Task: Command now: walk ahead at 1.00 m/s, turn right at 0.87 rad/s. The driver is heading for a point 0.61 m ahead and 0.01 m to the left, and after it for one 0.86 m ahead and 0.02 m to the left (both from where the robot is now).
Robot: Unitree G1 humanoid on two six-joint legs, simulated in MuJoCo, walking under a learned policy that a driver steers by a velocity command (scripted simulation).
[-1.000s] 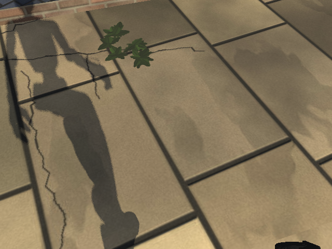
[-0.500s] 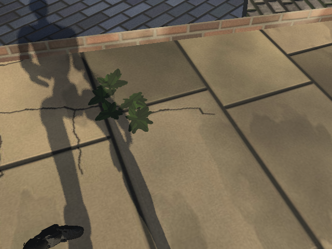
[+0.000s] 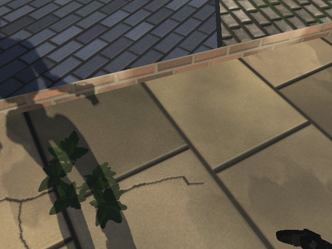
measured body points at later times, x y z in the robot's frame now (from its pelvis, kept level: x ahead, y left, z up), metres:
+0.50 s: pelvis +0.45 -0.07 +0.01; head +0.48 -0.07 +0.46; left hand +0.61 +0.17 -0.11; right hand +0.44 -0.33 -0.12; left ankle +0.37 +0.10 -0.61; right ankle +0.46 -0.12 -0.72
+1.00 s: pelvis +0.72 -0.08 +0.01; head +0.76 -0.06 +0.46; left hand +0.86 +0.18 -0.11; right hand +0.82 -0.35 -0.10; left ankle +0.81 -0.05 -0.72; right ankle +0.75 -0.25 -0.64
